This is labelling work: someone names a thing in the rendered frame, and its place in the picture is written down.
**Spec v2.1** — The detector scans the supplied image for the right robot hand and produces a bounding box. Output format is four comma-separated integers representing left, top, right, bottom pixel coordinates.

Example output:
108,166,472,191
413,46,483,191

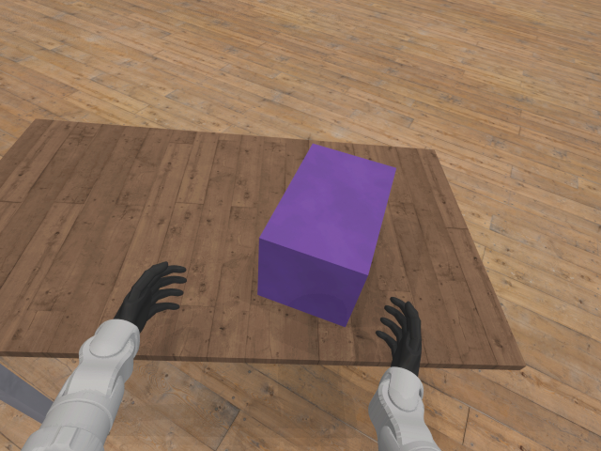
376,297,422,377

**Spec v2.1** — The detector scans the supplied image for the carton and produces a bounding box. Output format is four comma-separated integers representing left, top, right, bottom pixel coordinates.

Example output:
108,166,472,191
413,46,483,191
257,144,396,327

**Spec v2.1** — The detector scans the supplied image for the table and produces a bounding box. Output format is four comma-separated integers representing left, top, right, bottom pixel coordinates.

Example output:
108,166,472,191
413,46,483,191
0,118,526,424

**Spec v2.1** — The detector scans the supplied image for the left robot hand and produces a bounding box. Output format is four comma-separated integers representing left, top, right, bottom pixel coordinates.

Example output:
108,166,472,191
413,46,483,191
114,261,187,333

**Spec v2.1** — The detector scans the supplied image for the right robot forearm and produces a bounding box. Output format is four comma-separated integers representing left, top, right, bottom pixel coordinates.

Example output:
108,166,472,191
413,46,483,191
368,366,441,451

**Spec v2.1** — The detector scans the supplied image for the left robot forearm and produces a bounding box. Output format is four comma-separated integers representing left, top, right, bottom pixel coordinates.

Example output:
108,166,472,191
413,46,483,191
21,319,140,451

